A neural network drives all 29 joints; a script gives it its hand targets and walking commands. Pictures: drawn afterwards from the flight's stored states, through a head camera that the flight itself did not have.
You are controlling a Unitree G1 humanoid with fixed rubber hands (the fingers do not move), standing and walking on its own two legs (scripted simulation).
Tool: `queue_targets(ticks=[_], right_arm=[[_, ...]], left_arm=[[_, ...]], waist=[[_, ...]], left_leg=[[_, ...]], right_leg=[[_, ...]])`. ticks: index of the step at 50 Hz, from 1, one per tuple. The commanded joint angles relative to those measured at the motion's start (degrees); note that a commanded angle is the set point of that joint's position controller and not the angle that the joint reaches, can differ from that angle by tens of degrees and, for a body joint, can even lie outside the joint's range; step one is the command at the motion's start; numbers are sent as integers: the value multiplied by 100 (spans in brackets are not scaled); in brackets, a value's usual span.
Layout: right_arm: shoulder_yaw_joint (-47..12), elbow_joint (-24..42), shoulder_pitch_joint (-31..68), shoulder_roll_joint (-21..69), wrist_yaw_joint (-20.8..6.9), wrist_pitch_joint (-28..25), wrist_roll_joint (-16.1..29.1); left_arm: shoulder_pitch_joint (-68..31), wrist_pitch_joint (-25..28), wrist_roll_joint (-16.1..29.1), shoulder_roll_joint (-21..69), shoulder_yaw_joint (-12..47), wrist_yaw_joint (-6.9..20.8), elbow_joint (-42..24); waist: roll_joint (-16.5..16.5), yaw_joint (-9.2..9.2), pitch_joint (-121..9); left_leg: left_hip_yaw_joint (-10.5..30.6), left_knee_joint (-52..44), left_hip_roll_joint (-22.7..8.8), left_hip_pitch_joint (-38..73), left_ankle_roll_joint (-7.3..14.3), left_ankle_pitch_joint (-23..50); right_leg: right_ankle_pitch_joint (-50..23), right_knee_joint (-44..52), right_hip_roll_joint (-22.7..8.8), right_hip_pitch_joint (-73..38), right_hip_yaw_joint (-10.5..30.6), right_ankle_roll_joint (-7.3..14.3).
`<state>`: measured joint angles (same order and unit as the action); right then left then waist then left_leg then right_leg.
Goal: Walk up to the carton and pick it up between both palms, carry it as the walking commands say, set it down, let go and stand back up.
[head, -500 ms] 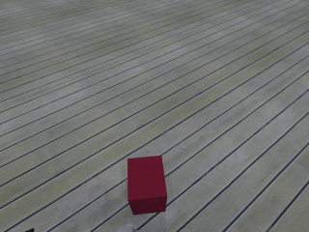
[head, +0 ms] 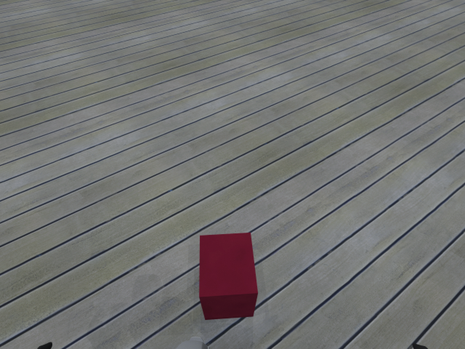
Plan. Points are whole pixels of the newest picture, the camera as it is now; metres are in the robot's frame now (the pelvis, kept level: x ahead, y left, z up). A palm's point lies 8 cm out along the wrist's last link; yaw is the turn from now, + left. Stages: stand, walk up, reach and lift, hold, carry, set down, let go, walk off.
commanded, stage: walk up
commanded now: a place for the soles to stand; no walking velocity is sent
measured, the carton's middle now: (227, 277) +0.49 +0.03 -0.59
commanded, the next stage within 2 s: none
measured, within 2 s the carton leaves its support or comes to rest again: neither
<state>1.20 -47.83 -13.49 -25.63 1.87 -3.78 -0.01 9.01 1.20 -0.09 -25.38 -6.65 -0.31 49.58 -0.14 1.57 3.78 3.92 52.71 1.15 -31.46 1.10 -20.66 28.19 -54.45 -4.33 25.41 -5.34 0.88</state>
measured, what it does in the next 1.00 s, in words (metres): stands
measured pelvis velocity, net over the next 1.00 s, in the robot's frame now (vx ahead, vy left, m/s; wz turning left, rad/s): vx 0.00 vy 0.00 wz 0.02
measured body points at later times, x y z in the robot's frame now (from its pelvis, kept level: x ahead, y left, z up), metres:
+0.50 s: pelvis +0.00 +0.00 +0.00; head +0.02 +0.00 +0.45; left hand +0.11 +0.35 -0.09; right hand +0.11 -0.33 -0.10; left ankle +0.08 +0.13 -0.69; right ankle +0.01 -0.12 -0.69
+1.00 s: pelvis +0.00 +0.00 +0.00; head +0.02 +0.00 +0.45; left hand +0.10 +0.35 -0.09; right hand +0.11 -0.33 -0.09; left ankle +0.08 +0.13 -0.69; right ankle +0.01 -0.12 -0.69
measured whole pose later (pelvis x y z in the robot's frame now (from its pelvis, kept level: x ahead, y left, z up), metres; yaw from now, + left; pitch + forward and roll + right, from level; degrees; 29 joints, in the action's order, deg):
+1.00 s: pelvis +0.00 +0.00 +0.00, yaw +1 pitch -1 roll +0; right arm 1.2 -48.5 -13.3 -25.6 1.5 -3.7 0.0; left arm 8.0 0.9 -0.1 -25.4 -6.6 0.0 51.4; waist 0.1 1.6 3.8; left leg 4.5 50.7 2.1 -31.1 1.1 -19.0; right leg 27.4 -53.3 -4.6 25.1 -5.4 0.7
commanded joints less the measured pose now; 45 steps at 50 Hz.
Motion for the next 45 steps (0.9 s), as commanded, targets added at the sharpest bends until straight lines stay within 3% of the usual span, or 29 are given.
queue_targets(ticks=[1,3,4,6,7,8,10,12,13,15,17,19,20,21,23,24,26,27,29,31,33,34,35,36,37,39,40,42,45], right_arm=[[348,149,9,-1243,4,-83,-114],[357,126,-125,-1286,-1,-114,-118],[370,143,-93,-1355,-4,-120,-123],[365,160,47,-1523,25,-116,-124],[360,176,139,-1566,34,-105,-139],[304,185,338,-1510,45,-96,-159],[238,180,471,-1301,40,-56,-147],[250,253,431,-1133,31,-42,-118],[280,219,345,-1190,45,-30,-129],[338,136,41,-1252,10,-55,-111],[333,83,-150,-1246,-13,-105,-99],[387,150,-113,-1435,-7,-110,-130],[353,175,-76,-1473,16,-110,-131],[350,158,49,-1564,17,-95,-147],[280,220,441,-1413,41,-60,-160],[251,218,471,-1329,35,-43,-147],[250,236,412,-1155,21,-35,-138],[281,217,339,-1185,25,-21,-139],[354,97,-34,-1279,-8,-64,-122],[352,75,-172,-1270,-25,-121,-140],[369,158,-90,-1448,-8,-131,-165],[358,154,-5,-1541,11,-131,-144],[340,171,122,-1565,32,-114,-157],[308,192,276,-1524,30,-95,-159],[250,203,427,-1322,43,-72,-146],[219,224,508,-1092,14,-38,-129],[258,203,404,-1147,26,-19,-117],[313,135,142,-1214,-2,-43,-139],[335,114,-64,-1235,-37,-109,-119]], left_arm=[[-413,139,-158,-1442,-132,23,-331],[-389,95,-112,-1242,-96,29,-408],[-348,76,-96,-1075,-64,34,-425],[-192,12,-44,-921,-22,49,-288],[-120,9,-36,-913,-23,49,-240],[-18,30,-44,-870,-19,50,-151],[61,78,-129,-1064,-92,49,-73],[157,130,-186,-1456,-169,32,-123],[-30,150,-169,-1536,-181,34,-177],[-434,154,-139,-1493,-129,37,-285],[-447,105,-120,-1246,-78,41,-358],[-393,38,-86,-990,-16,39,-392],[-259,2,-51,-934,-37,51,-330],[-158,-10,-31,-890,-6,59,-231],[39,43,-78,-903,-40,54,-55],[41,60,-117,-1029,-75,54,-34],[111,113,-183,-1452,-175,43,-79],[-70,136,-162,-1540,-180,48,-123],[-484,141,-145,-1473,-134,50,-252],[-489,82,-112,-1175,-68,46,-329],[-292,1,-54,-931,-40,59,-312],[-189,-18,-12,-908,-32,66,-221],[-59,-14,-31,-908,-17,70,-149],[55,9,-51,-889,-35,76,-38],[78,38,-97,-946,-70,67,13],[108,85,-167,-1260,-141,50,-32],[42,99,-164,-1490,-194,43,-95],[-365,125,-148,-1504,-154,49,-202],[-415,76,-127,-1172,-92,50,-313]], waist=[[315,-200,-596],[75,-194,-811],[-264,-150,-909],[-575,-33,-1009],[-589,36,-927],[-535,121,-743],[-71,192,-586],[636,218,-585],[595,87,-513],[477,-178,-594],[194,-214,-764],[-349,-140,-982],[-556,-46,-1107],[-614,6,-1105],[-446,174,-776],[-116,199,-629],[583,230,-618],[562,109,-532],[416,-195,-610],[71,-232,-798],[-605,-58,-1063],[-632,3,-1099],[-548,71,-1068],[-526,144,-972],[-245,192,-823],[335,228,-651],[595,182,-596],[499,-72,-579],[95,-167,-870]], left_leg=[[-124,-438,-105,252,221,216],[421,-962,-210,753,431,1010],[1027,-1280,-461,862,610,1008],[2610,-1994,-1017,867,1072,316],[2825,-2146,-1104,712,1156,64],[2800,-2167,-1066,394,1108,-135],[1666,-1577,-595,-364,628,-87],[190,-235,18,-713,205,370],[-177,-74,-70,-610,154,-150],[-254,-312,-125,116,165,-182],[212,-904,-143,766,354,1068],[1511,-1476,-608,942,740,1085],[2395,-1864,-913,962,1022,604],[2847,-2156,-1088,831,1182,22],[2534,-2026,-931,122,998,-222],[1872,-1680,-679,-353,717,-216],[216,-360,6,-764,197,272],[-163,-122,-49,-633,137,-257],[-211,-357,-88,201,159,-293],[347,-1095,-187,878,350,950],[2225,-1881,-862,993,905,723],[2787,-2097,-1047,1035,1121,325],[2971,-2187,-1118,862,1204,99],[2844,-2130,-1029,560,1087,-2],[2279,-1870,-821,18,869,55],[737,-822,-143,-682,289,216],[-4,-331,71,-526,174,185],[-241,-251,-87,-13,135,-349],[379,-1024,-174,811,362,1159]], right_leg=[[-608,2097,-1411,-624,1704,907],[-733,1461,-821,-347,872,470],[-405,1096,-483,-216,601,319],[291,595,118,-157,556,140],[428,682,177,-223,637,134],[392,969,148,-387,708,169],[436,1841,-252,-950,1066,391],[589,2774,-1297,-1205,2204,867],[144,2767,-1666,-1082,2297,1080],[-675,2316,-1608,-746,1807,1002],[-1000,1608,-901,-393,929,519],[-394,807,-221,-142,505,224],[71,575,74,-152,551,153],[496,590,206,-222,643,135],[377,1326,69,-665,831,238],[519,1821,-205,-947,1066,370],[684,2739,-1222,-1247,2126,828],[256,2816,-1697,-1087,2395,1087],[-544,2319,-1575,-631,1818,998],[-903,1478,-871,-346,843,486],[-188,520,28,-144,505,156],[313,564,167,-133,596,108],[467,748,214,-240,678,127],[361,1080,167,-470,748,179],[291,1507,-29,-881,907,277],[461,2447,-834,-1220,1691,665],[473,2800,-1392,-1080,2120,924],[-339,2537,-1662,-774,1968,1038],[-865,1554,-794,-452,799,471]])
